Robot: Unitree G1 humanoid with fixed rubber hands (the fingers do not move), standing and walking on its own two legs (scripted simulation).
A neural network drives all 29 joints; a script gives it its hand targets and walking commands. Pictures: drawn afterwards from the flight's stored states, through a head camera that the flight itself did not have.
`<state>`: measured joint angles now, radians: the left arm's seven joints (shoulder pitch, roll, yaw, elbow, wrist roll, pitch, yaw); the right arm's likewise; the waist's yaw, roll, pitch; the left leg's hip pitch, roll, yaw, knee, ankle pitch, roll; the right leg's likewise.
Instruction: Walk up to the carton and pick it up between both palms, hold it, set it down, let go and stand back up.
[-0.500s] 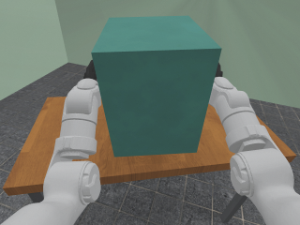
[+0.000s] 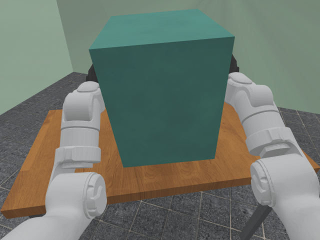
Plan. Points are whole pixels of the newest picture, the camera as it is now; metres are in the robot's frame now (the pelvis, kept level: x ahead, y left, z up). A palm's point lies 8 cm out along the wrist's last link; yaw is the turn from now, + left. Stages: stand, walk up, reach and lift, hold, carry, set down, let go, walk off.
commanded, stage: reach and lift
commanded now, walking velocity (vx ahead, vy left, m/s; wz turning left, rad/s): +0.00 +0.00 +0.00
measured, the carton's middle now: (161, 85) +0.41 +0.00 +0.25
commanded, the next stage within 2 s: hold in 0.56 s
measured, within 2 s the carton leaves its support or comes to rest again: neither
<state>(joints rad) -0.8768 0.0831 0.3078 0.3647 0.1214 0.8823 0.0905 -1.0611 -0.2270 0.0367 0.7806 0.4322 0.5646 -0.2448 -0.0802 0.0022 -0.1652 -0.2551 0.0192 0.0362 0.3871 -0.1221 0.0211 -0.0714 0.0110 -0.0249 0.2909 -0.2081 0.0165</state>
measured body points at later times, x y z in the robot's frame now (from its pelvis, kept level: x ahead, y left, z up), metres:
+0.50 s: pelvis +0.00 -0.01 +0.00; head -0.07 +0.01 +0.44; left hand +0.39 +0.16 +0.28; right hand +0.40 -0.16 +0.31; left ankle +0.05 +0.10 -0.75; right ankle -0.03 -0.13 -0.75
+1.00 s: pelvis -0.01 -0.01 +0.00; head -0.09 +0.00 +0.44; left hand +0.38 +0.16 +0.30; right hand +0.39 -0.16 +0.33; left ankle +0.05 +0.10 -0.75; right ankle -0.03 -0.13 -0.75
